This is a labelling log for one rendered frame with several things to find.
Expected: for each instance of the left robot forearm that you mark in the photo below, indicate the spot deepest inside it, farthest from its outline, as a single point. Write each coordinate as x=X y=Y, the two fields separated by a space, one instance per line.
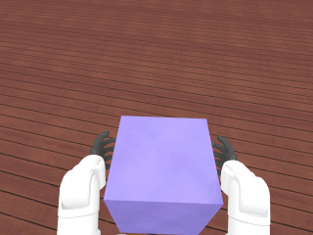
x=79 y=198

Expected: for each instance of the carton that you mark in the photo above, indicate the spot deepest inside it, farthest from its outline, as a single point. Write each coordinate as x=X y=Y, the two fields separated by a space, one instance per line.
x=163 y=177

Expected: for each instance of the robot left hand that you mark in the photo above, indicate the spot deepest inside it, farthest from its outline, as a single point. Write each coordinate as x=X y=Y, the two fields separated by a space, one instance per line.
x=99 y=150

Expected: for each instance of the right robot forearm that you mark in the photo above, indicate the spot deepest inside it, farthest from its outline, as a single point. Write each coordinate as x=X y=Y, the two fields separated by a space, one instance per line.
x=248 y=200

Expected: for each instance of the robot right hand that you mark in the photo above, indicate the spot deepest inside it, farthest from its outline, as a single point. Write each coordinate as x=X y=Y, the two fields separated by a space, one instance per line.
x=228 y=152

